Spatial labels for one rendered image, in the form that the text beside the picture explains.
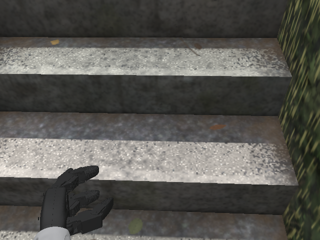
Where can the left robot forearm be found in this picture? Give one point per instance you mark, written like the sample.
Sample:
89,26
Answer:
53,233

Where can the robot left hand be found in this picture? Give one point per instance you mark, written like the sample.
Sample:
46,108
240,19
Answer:
59,209

